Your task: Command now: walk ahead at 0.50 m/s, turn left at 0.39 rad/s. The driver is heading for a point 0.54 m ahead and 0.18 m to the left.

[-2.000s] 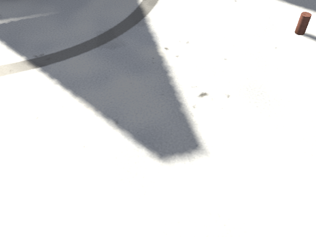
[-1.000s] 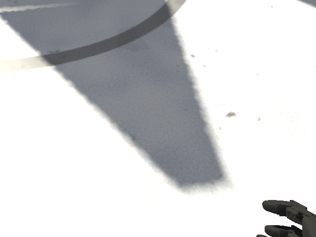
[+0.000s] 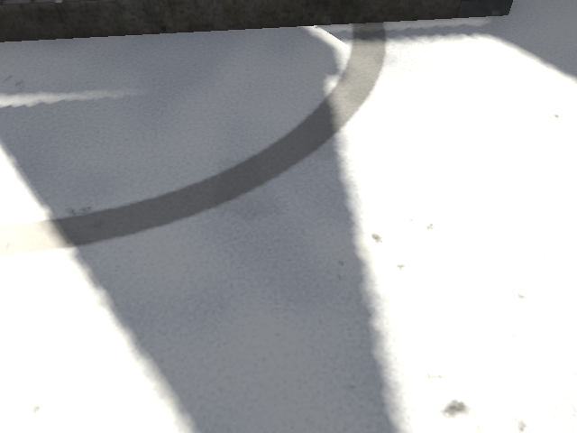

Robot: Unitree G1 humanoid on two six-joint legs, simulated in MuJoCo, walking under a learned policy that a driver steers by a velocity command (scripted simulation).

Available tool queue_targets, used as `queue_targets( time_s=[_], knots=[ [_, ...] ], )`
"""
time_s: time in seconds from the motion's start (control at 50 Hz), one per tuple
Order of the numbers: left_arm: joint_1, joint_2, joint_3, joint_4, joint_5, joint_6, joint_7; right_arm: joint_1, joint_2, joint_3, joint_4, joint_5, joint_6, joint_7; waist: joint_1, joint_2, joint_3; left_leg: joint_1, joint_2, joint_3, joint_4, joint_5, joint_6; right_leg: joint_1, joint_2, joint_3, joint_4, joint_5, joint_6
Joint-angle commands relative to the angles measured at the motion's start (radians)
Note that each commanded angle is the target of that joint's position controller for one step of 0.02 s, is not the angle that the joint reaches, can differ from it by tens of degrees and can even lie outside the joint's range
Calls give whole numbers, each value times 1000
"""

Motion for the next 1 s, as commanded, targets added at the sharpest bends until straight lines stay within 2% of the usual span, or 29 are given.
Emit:
queue_targets(
  time_s=[0.02,0.06,0.08,0.1,0.12,0.14,0.16,0.18,0.2,0.22,0.26,0.3,0.4,0.5,0.54,0.56,0.58,0.6,0.62,0.64,0.66,0.68,0.72,0.76,0.8,0.9,0.96,0.98,1.0],
  knots=[
    [3,177,48,-28,-8,9,14,-117,-75,-20,-117,-3,-17,20,-4,-103,60,-43,-12,22,-37,-98,40,57,-327,56,19,502,-126],
    [-26,206,57,-37,-11,23,26,-28,-113,-41,-112,-9,-13,23,-61,-135,-15,118,-81,93,-37,-199,77,70,-311,14,181,851,-96],
    [-41,205,55,-43,-10,34,33,111,-150,-65,-78,-7,-11,19,-138,-120,-89,307,-130,121,-83,-174,105,26,-274,-27,370,949,-69],
    [-28,180,43,-60,3,33,42,285,-223,-98,-40,-4,-7,5,-207,-56,-188,614,-76,-8,-86,-132,155,-180,-232,-41,643,777,-29],
    [74,46,-4,-112,36,6,25,323,-342,-120,-38,2,-8,-5,-125,216,-292,1006,188,-544,-141,-231,343,-651,-39,-5,1036,-27,44],
    [21,96,-3,-110,12,-36,8,358,-269,-99,-56,6,-14,-4,-175,165,-426,1115,259,-833,-302,-356,404,-809,12,207,1189,-277,42],
    [-75,151,13,-137,-27,-60,-4,324,-218,-85,-52,-5,-17,-8,-194,103,-295,1037,225,-680,-315,-312,341,-891,-49,236,1199,-196,20],
    [-126,141,6,-155,-24,-71,-2,264,-194,-78,-63,-4,-18,-12,-165,13,-202,891,183,-551,-312,-225,303,-873,-93,224,1128,-109,9],
    [-151,137,9,-157,1,-72,6,198,-169,-70,-77,-5,-16,-14,-124,-50,-131,736,147,-458,-325,-119,278,-818,-126,215,1036,-61,14],
    [-144,146,17,-161,14,-62,10,159,-146,-60,-93,-14,-16,-16,-87,-35,-103,629,119,-401,-349,-33,270,-743,-148,217,980,-30,21],
    [-117,128,18,-165,21,-38,10,136,-144,-61,-104,-14,-17,-22,-52,-7,-81,528,90,-358,-387,34,278,-687,-153,206,907,-10,44],
    [-137,103,12,-173,25,-21,14,153,-165,-67,-96,-9,-20,-33,-49,-10,-55,454,69,-302,-402,80,275,-680,-143,186,813,40,71],
    [-326,60,-6,-216,17,-26,5,219,-188,-74,-66,2,-6,-54,-120,27,-20,390,-5,-236,-381,-33,199,-591,-72,171,440,352,90],
    [-400,105,11,-244,1,-45,-15,276,-181,-74,-41,9,9,-59,-139,46,-15,508,42,-372,-283,-132,177,-546,-38,210,289,315,60],
    [-351,125,24,-235,-3,-54,-18,258,-182,-77,-45,5,16,-62,-106,77,-21,537,51,-419,-222,-102,162,-475,-34,206,259,233,29],
    [-272,138,36,-215,0,-59,-13,239,-165,-72,-53,4,18,-61,-61,79,-52,523,19,-409,-158,-55,141,-359,-31,186,213,241,3],
    [-153,173,52,-199,14,-64,-6,225,-120,-56,-69,-3,14,-56,-3,48,-152,453,-29,-359,15,-52,107,-142,-117,249,232,237,-48],
    [-22,256,71,-188,42,-61,2,297,-65,-38,-90,-2,9,-58,6,-133,-300,197,-152,-224,343,-251,28,208,-336,532,244,259,-173],
    [23,245,73,-156,26,-46,-6,374,-83,-32,-96,5,4,-62,-20,-386,-357,-23,-192,-167,577,-670,-16,318,-479,874,164,211,-284],
    [-27,159,50,-179,9,-40,-6,343,-169,-53,-76,6,6,-63,-12,-252,-241,-82,-137,-202,678,-634,-35,215,-458,814,150,230,-265],
    [-78,118,36,-192,14,-29,-3,255,-190,-60,-87,-2,14,-65,-9,-156,-150,-69,-113,-169,712,-573,-52,91,-417,646,166,383,-235],
    [-121,95,25,-189,19,-23,-6,206,-179,-61,-101,-15,20,-65,-28,-102,-90,-42,-93,-145,679,-540,-61,-30,-369,524,163,555,-222],
    [-162,71,11,-168,24,-21,-13,201,-134,-57,-106,-16,34,-62,-76,-126,-50,46,-51,-118,554,-512,-64,-173,-298,380,135,709,-193],
    [-182,86,14,-142,25,-21,-14,212,-77,-40,-99,-14,42,-62,-95,-166,-60,118,-55,-72,409,-465,-79,-231,-265,297,103,807,-204],
    [-204,121,22,-123,18,-12,-8,190,-57,-28,-102,-21,45,-60,-100,-167,-102,203,-45,-46,260,-369,-84,-248,-260,243,97,850,-208],
    [-164,152,26,-74,-5,15,-2,84,-84,-29,-118,-21,48,-49,-57,-161,-121,329,-59,-17,17,-201,-64,-224,-262,217,111,666,-188],
    [-164,130,13,-55,-18,24,-2,80,-95,-39,-119,-31,45,-48,-81,-144,-95,469,-76,-2,-201,-78,-10,-259,-228,226,178,428,-127],
    [-129,98,0,-44,-4,20,-4,79,-129,-46,-129,-40,45,-54,-75,-95,-106,560,-8,-77,-236,101,18,-300,-189,208,221,313,-71],
    [-56,67,-11,-39,31,12,-8,73,-189,-55,-150,-49,51,-65,-24,28,-158,681,127,-203,-177,338,78,-381,-109,147,305,74,-11]
  ],
)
